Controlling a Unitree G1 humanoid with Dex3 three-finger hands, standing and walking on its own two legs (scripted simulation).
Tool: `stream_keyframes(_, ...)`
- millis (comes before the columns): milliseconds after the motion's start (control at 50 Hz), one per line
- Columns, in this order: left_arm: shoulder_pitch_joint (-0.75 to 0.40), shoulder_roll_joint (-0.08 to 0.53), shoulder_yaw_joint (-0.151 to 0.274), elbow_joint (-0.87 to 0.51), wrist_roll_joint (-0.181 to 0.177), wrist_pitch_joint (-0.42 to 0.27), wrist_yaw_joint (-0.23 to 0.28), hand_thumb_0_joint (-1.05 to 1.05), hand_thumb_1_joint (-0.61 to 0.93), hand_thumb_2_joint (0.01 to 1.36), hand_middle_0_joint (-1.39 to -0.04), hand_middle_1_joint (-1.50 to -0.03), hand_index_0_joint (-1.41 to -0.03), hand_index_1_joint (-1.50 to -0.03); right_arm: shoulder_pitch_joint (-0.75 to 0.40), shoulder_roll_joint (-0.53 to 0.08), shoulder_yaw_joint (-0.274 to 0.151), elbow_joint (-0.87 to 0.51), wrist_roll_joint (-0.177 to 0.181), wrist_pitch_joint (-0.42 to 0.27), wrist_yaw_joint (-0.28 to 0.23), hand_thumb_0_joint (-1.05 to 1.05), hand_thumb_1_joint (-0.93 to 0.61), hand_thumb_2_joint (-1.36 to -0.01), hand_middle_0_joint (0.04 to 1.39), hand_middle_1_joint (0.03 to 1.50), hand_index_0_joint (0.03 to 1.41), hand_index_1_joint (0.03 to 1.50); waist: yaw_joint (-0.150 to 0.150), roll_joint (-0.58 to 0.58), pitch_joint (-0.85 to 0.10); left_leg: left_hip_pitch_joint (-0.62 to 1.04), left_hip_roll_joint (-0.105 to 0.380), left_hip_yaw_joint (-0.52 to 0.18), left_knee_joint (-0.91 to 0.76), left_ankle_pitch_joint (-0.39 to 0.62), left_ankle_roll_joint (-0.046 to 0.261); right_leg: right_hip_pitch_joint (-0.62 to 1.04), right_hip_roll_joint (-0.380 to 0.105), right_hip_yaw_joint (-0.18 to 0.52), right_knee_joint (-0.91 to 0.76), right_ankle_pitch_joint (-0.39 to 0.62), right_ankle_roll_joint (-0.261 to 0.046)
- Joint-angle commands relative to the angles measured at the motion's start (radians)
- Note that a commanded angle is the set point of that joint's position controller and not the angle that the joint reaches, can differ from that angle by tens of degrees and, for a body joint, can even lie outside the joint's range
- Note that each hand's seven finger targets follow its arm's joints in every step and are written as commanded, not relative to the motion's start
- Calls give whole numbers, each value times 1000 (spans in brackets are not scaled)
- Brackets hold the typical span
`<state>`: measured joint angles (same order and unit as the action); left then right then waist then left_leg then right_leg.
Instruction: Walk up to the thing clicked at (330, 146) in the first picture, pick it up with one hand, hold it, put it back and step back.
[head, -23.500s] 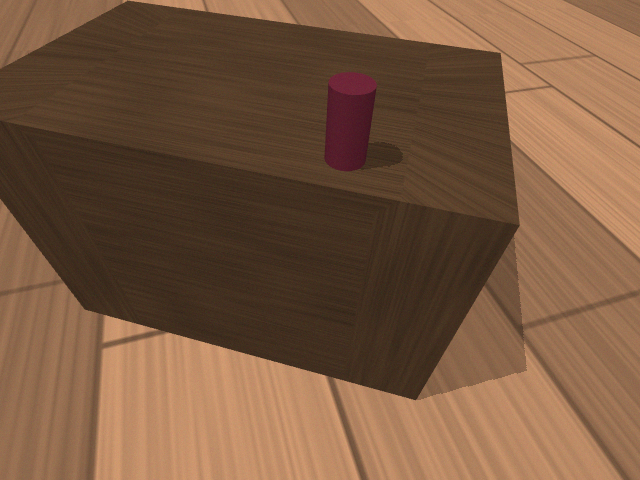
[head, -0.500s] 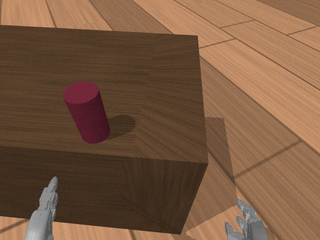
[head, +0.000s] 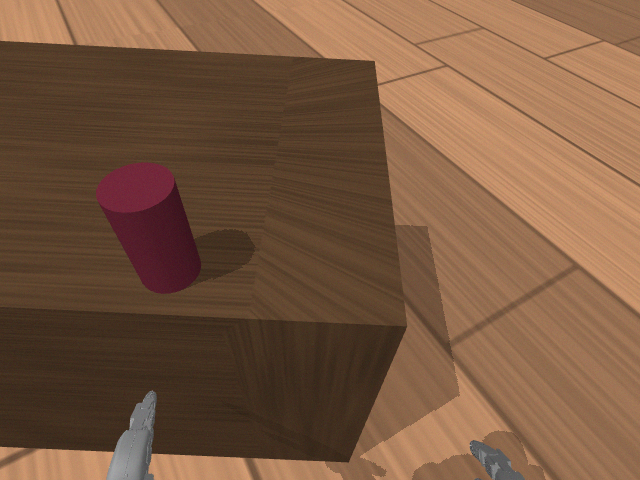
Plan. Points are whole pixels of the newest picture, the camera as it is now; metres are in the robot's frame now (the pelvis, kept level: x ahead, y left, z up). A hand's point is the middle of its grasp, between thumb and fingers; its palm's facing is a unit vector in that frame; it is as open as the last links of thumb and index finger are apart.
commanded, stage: home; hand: left
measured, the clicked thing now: (155, 232) +0.39 +0.21 +0.11
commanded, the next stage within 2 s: stand in 1.88 s
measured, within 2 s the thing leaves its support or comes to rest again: neither
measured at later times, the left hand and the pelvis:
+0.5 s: hand out of the picture +0.05 +0.26 -0.14, palm faces -0.04 -0.91 -0.41, open 17.6 cm; pelvis -0.02 -0.01 +0.00, yaw +1 degrees
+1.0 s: hand out of the picture +0.01 +0.25 -0.15, palm faces -0.04 -0.93 -0.35, open 17.6 cm; pelvis -0.03 -0.01 +0.01, yaw +0 degrees
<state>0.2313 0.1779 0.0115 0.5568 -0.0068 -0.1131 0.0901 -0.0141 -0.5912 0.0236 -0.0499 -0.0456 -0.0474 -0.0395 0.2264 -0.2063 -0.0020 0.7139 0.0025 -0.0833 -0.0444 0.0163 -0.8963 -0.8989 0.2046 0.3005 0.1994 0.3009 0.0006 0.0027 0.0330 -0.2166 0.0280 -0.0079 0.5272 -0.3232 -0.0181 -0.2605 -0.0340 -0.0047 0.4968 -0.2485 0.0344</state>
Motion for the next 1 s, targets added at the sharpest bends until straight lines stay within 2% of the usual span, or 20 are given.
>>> stream_keyframes(0, -53, 83, 27, -137, 6, -39, 16, 0, -611, 13, -41, -40, -41, -40, -76, -135, -49, -144, 5, -39, -5, 0, -896, -902, 201, 301, 201, 301, 12, 5, -146, -2, -17, 34, -82, 327, -8, 101, 45, -66, -31, 240, -46)
stream_keyframes(40, -55, 105, 46, -135, 6, -36, 18, 0, -611, 18, -42, -41, -42, -42, -81, -132, -46, -145, 6, -34, -5, 0, -896, -902, 201, 301, 201, 301, 14, -2, -133, -11, -24, 41, -80, 300, -2, 101, 41, -61, -41, 230, -41)
stream_keyframes(100, -60, 79, 29, -123, 6, -28, 17, 0, -605, 23, -43, -43, -43, -43, -76, -121, -40, -141, 5, -28, -8, 0, -896, -902, 201, 301, 201, 301, 0, -12, -146, 0, -29, 49, -74, 300, 5, 104, 36, -53, -41, 246, -38)
stream_keyframes(120, 13, 347, 79, 36, 56, 4, -15, 0, -577, 42, -47, -51, -48, -50, 5, -288, -89, -47, -55, 6, 12, 0, -896, -903, 201, 301, 201, 301, -9, 44, -206, 38, 65, -31, -10, 497, 23, 141, -91, 48, 50, 505, -92)
stream_keyframes(160, 24, 327, 68, 63, 48, 27, -38, 0, -611, 0, -38, -35, -38, -35, -11, -285, -89, -32, -40, 32, 23, 0, -896, -902, 201, 301, 201, 301, 0, 56, -216, 59, 66, -37, -25, 513, 34, 135, -94, 46, 55, 502, -97)
stream_keyframes(180, 15, 316, 54, 90, 42, 28, -44, 0, -611, 15, -42, -41, -42, -41, -27, -264, -83, -19, -32, 38, 30, 0, -896, -902, 201, 301, 201, 301, 2, 4, -214, 64, 67, -43, -21, 482, 34, 135, -97, 38, 45, 504, -91)
stream_keyframes(220, -54, 307, 31, 131, 30, 38, -54, 0, -611, 12, -41, -40, -41, -40, -26, -271, -72, 16, -27, 45, 39, 0, -896, -902, 201, 301, 201, 301, -12, -16, -115, 19, 67, -54, -93, 322, 36, 80, -86, 43, 3, 316, -82)
stream_keyframes(280, -69, 334, 16, 207, 35, 40, -60, 0, -572, 43, -47, -49, -46, -49, -61, -279, -66, 70, -29, 49, 48, 0, -896, -902, 201, 301, 201, 301, -7, -22, -79, 28, 66, -64, -111, 288, 33, 69, -89, 52, -39, 283, -76)
stream_keyframes(380, -110, 366, 1, 309, 31, 51, -67, 0, -586, 36, -45, -47, -46, -47, -85, -311, -57, 159, -25, 60, 56, 0, -896, -903, 201, 301, 201, 301, -8, 16, -37, 28, 61, -69, -170, 188, 33, 66, -90, 75, -107, 164, -74)
stream_keyframes(420, -106, 387, 0, 348, 30, 54, -68, 0, -583, 37, -45, -47, -46, -47, -90, -319, -55, 191, -24, 61, 56, 0, -895, -902, 201, 301, 201, 301, -5, -6, -77, 67, 64, -72, -177, 218, 33, 95, -94, 78, -112, 195, -76)
stream_keyframes(440, -107, 392, -2, 366, 28, 56, -70, 0, -584, 37, -45, -47, -46, -47, -87, -326, -52, 205, -23, 62, 56, 0, -895, -902, 201, 301, 201, 301, -6, 3, -62, 57, 64, -73, -188, 206, 34, 95, -93, 79, -121, 184, -74)
stream_keyframes(500, -116, 409, -6, 410, 28, 63, -70, 0, -587, 35, -45, -46, -45, -46, -93, -340, -47, 244, -24, 68, 56, 0, -895, -903, 201, 301, 201, 301, 0, -8, -32, 43, 64, -81, -217, 134, 35, 87, -92, 84, -155, 86, -72)
stream_keyframes(540, -116, 421, -7, 435, 24, 67, -72, 0, -603, 24, -43, -42, -43, -43, -89, -351, -46, 265, -24, 67, 55, 0, -895, -902, 201, 301, 201, 301, -2, -5, -43, 72, 69, -83, -230, 138, 37, 80, -94, 91, -165, 78, -73)
stream_keyframes(580, -109, 429, -8, 457, 23, 71, -74, 0, -607, 23, -43, -42, -43, -42, -86, -356, -41, 285, -23, 69, 58, 0, -895, -903, 201, 301, 201, 301, 7, 1, 10, 30, 64, -88, -249, 76, 36, 65, -85, 93, -194, -24, -65)
stream_keyframes(640, -107, 444, -3, 478, 24, 76, -76, 0, -611, 16, -42, -40, -41, -40, -70, -360, -40, 302, -25, 70, 59, 0, -895, -902, 201, 301, 201, 301, 6, -15, 28, 25, 59, -85, -254, 20, 38, 28, -90, 117, -226, -126, -66)
stream_keyframes(700, -105, 443, -1, 491, 23, 76, -78, 0, -594, 31, -44, -45, -45, -45, -61, -363, -39, 308, -25, 68, 59, 0, -895, -903, 201, 301, 201, 301, 6, -13, 15, 17, 61, -87, -256, 19, 43, 44, -92, 124, -227, -124, -67)
stream_keyframes(760, -102, 429, 1, 504, 18, 75, -79, 0, -585, 36, -45, -47, -46, -46, -64, -363, -37, 312, -25, 63, 56, 0, -895, -903, 201, 301, 201, 301, 10, 15, -6, 6, 72, -96, -264, 44, 46, 91, -86, 112, -198, -32, -66)
stream_keyframes(800, -100, 429, 2, 512, 21, 75, -79, 0, -602, 26, -43, -44, -44, -44, -64, -353, -35, 315, -24, 63, 55, 0, -895, -903, 201, 301, 201, 301, 12, -21, 12, 3, 66, -94, -261, 46, 43, 77, -84, 112, -212, -61, -63)
stream_keyframes(880, -102, 423, 2, 515, 20, 75, -79, 0, -581, 39, -46, -47, -46, -47, -61, -357, -37, 320, -20, 63, 52, 0, -895, -903, 201, 301, 201, 301, 11, -13, 3, 33, 69, -90, -246, 79, 42, 70, -89, 120, -223, -41, -64)
stream_keyframes(980, -119, 421, 9, 518, 17, 83, -81, 0, -594, 31, -44, -46, -45, -45, -56, -356, -35, 319, -21, 64, 49, 0, -896, -903, 201, 301, 201, 301, 6, 1, 21, 6, 70, -87, -262, 25, 41, 66, -87, 122, -217, -74, -64)
